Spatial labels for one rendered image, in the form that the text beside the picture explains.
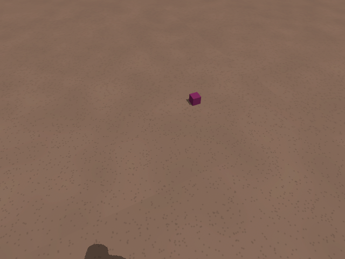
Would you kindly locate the cube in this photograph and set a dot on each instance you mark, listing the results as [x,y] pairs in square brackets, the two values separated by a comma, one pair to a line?
[194,98]

